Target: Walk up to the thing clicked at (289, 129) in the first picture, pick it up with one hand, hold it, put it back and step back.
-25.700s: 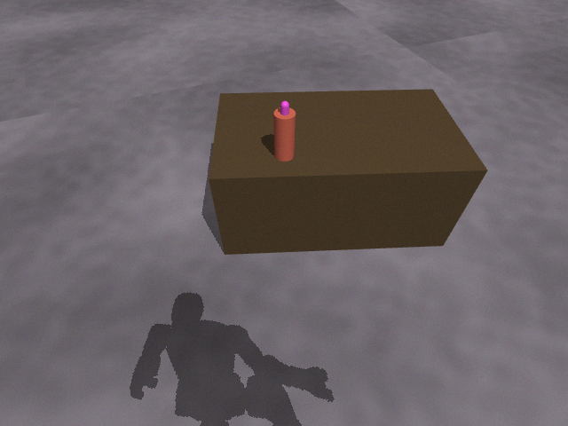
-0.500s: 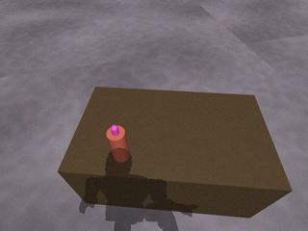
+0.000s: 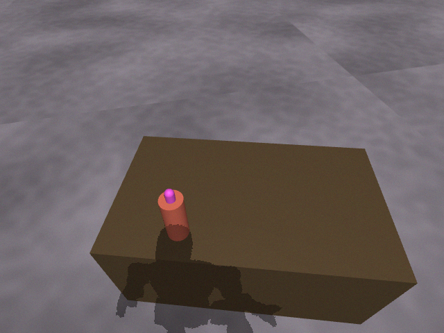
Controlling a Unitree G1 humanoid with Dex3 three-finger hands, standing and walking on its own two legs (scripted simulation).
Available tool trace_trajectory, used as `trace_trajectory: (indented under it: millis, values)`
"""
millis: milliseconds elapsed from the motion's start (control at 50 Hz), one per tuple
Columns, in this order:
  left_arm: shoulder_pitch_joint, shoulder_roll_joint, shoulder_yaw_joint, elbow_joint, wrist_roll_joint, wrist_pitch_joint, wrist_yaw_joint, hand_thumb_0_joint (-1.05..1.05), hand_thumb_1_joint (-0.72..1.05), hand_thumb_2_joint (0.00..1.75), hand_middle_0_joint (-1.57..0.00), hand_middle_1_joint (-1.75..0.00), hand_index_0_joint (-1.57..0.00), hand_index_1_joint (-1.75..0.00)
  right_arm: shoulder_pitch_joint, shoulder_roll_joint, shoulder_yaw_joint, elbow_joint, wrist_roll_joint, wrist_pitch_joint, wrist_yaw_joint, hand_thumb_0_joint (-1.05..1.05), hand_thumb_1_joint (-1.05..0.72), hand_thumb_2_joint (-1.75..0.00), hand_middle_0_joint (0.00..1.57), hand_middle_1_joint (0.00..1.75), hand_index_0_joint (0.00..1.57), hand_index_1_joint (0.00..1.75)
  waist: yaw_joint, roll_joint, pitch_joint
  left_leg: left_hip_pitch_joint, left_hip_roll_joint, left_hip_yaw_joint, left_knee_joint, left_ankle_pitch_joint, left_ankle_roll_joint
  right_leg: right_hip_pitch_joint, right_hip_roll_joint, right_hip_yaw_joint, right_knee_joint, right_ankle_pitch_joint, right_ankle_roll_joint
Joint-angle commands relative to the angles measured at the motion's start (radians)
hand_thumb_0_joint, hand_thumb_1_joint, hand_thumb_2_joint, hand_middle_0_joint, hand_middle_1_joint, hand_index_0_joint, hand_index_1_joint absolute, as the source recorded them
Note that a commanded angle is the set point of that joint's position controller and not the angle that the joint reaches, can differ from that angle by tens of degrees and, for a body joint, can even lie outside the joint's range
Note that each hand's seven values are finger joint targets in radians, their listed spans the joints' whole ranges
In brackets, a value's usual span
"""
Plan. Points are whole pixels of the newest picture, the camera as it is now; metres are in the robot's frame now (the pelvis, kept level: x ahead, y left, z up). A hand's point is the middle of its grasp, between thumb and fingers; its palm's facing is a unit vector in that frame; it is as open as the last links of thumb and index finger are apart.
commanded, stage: stand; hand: left
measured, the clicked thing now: (174, 212) +0.50 +0.17 -0.21
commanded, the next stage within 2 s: step back in 1.48 s
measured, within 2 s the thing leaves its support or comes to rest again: neither
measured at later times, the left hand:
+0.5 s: hand out of the picture +0.06 +0.25 -0.15, palm faces +0.00 -0.94 -0.35, open 7.4 cm
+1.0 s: hand out of the picture +0.10 +0.25 -0.15, palm faces +0.00 -0.94 -0.35, open 7.4 cm
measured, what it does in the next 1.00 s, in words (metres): stands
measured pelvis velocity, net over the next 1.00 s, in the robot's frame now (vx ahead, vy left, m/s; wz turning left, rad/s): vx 0.02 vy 0.00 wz -0.01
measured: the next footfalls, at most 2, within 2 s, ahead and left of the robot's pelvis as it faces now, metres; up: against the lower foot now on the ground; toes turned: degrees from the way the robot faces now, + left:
none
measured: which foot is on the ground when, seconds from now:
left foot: down 0.00-1.00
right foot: down 0.00-1.00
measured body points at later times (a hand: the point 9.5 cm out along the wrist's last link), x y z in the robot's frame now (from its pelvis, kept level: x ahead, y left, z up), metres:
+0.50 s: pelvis +0.01 +0.00 +0.00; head +0.02 -0.01 +0.45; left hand +0.06 +0.30 -0.13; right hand +0.05 -0.30 -0.14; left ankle -0.01 +0.16 -0.74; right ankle +0.06 -0.13 -0.74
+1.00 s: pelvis +0.02 +0.00 +0.01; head +0.03 -0.01 +0.45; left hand +0.10 +0.30 -0.12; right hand +0.08 -0.30 -0.14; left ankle -0.01 +0.16 -0.74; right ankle +0.06 -0.13 -0.74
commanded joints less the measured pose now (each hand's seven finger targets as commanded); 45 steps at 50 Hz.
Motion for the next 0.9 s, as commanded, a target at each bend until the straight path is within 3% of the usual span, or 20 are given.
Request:
trace_trajectory:
  millis: [0,200,320,380,520,660,700,780,880]
  values:
    - [-0.039,0.207,0.038,-0.033,-0.005,-0.019,0.008,0.00,0.90,0.90,-0.20,-0.30,-0.20,-0.30,-0.033,-0.196,-0.040,-0.051,-0.003,-0.017,-0.009,0.00,-0.90,-0.90,0.20,0.30,0.20,0.30,0.007,0.007,-0.012,-0.170,0.068,-0.044,-0.143,0.020,0.068,0.127,-0.063,0.099,-0.100,-0.058,-0.035]
    - [-0.058,0.222,0.038,-0.019,-0.005,-0.021,0.005,0.00,0.90,0.90,-0.20,-0.30,-0.20,-0.30,-0.024,-0.201,-0.042,-0.039,-0.001,-0.009,-0.001,0.00,-0.90,-0.90,0.20,0.30,0.20,0.30,-0.005,-0.034,-0.006,-0.138,0.059,-0.026,-0.128,0.006,0.072,0.078,-0.075,0.133,-0.161,-0.166,-0.036]
    - [-0.061,0.226,0.042,-0.017,-0.006,-0.019,0.003,0.00,0.90,0.90,-0.20,-0.30,-0.20,-0.30,-0.031,-0.204,-0.040,-0.040,-0.002,-0.011,-0.002,0.00,-0.90,-0.90,0.20,0.30,0.20,0.30,-0.002,-0.028,-0.031,-0.148,0.063,-0.025,-0.145,0.018,0.071,0.104,-0.074,0.128,-0.145,-0.136,-0.036]
    - [-0.047,0.215,0.041,-0.010,-0.009,-0.019,0.001,0.00,0.90,0.90,-0.20,-0.30,-0.20,-0.30,-0.045,-0.215,-0.038,-0.036,-0.001,-0.017,-0.004,0.00,-0.90,-0.90,0.20,0.30,0.20,0.30,0.006,0.000,-0.050,-0.138,0.079,-0.038,-0.159,0.057,0.069,0.138,-0.071,0.112,-0.111,-0.046,-0.039]
    - [-0.060,0.218,0.043,-0.015,-0.010,-0.018,0.002,0.00,0.90,0.90,-0.20,-0.30,-0.20,-0.30,-0.040,-0.211,-0.032,-0.030,-0.001,-0.015,-0.004,0.00,-0.90,-0.90,0.20,0.30,0.20,0.30,0.002,-0.014,-0.045,-0.136,0.076,-0.027,-0.157,0.080,0.066,0.138,-0.069,0.107,-0.113,-0.015,-0.037]
    - [-0.058,0.210,0.042,-0.013,-0.015,-0.020,0.002,0.00,0.90,0.90,-0.20,-0.30,-0.20,-0.30,-0.045,-0.218,-0.032,-0.027,0.001,-0.019,-0.009,0.00,-0.90,-0.90,0.20,0.30,0.20,0.30,-0.002,-0.026,-0.088,-0.078,0.082,-0.016,-0.133,0.198,0.062,0.159,-0.079,0.102,-0.093,0.156,-0.040]
    - [-0.062,0.208,0.041,-0.018,-0.014,-0.020,0.003,0.00,0.90,0.90,-0.20,-0.30,-0.20,-0.30,-0.048,-0.219,-0.032,-0.027,0.000,-0.018,-0.009,0.00,-0.90,-0.90,0.20,0.30,0.20,0.30,-0.002,-0.014,-0.083,-0.081,0.083,-0.016,-0.137,0.205,0.060,0.158,-0.074,0.095,-0.095,0.160,-0.037]
    - [-0.072,0.216,0.045,-0.018,-0.014,-0.015,0.001,0.00,0.90,0.90,-0.20,-0.30,-0.20,-0.30,-0.057,-0.223,-0.032,-0.026,-0.001,-0.016,-0.008,0.00,-0.90,-0.90,0.20,0.30,0.20,0.30,0.001,-0.014,-0.055,-0.098,0.086,-0.018,-0.164,0.140,0.059,0.146,-0.069,0.098,-0.107,0.068,-0.035]
    - [-0.066,0.207,0.043,-0.019,-0.015,-0.020,0.001,0.00,0.90,0.90,-0.20,-0.30,-0.20,-0.30,-0.064,-0.225,-0.035,-0.030,0.002,-0.019,-0.007,0.00,-0.90,-0.90,0.20,0.30,0.20,0.30,-0.003,-0.014,-0.083,-0.067,0.090,-0.013,-0.149,0.202,0.061,0.164,-0.075,0.097,-0.099,0.166,-0.037]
